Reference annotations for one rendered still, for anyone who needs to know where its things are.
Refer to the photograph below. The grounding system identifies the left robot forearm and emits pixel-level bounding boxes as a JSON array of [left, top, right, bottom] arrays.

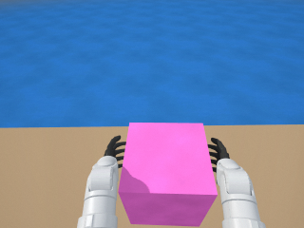
[[77, 156, 119, 228]]

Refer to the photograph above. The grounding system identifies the right robot forearm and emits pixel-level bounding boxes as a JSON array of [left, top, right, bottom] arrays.
[[216, 158, 266, 228]]

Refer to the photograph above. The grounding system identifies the carton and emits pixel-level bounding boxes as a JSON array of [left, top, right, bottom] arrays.
[[118, 123, 218, 227]]

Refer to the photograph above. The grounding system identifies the robot left hand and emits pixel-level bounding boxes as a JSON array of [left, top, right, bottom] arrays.
[[104, 135, 126, 168]]

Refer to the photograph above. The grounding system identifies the robot right hand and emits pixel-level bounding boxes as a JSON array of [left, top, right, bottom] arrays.
[[207, 138, 230, 172]]

